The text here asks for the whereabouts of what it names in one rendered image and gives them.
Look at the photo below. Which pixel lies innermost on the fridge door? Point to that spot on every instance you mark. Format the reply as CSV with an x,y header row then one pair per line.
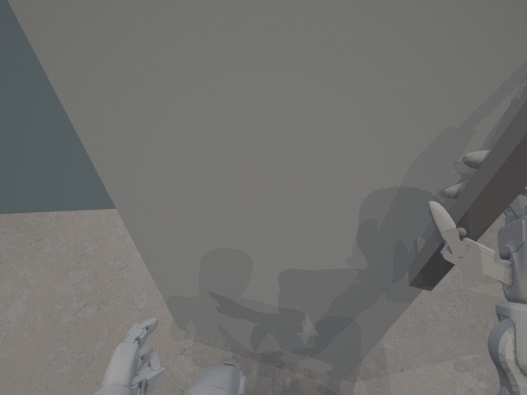
x,y
273,160

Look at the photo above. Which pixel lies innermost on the robot left hand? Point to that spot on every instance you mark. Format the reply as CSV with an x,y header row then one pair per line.
x,y
127,360

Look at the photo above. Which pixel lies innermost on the left robot thigh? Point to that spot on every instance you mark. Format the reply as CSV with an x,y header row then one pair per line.
x,y
219,380

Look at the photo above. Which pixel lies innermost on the right robot forearm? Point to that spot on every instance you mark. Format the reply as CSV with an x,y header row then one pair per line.
x,y
507,346

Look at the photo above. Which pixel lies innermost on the robot right hand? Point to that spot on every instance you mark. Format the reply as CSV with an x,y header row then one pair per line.
x,y
478,259

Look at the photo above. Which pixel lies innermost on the handle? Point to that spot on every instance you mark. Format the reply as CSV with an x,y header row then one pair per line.
x,y
495,185

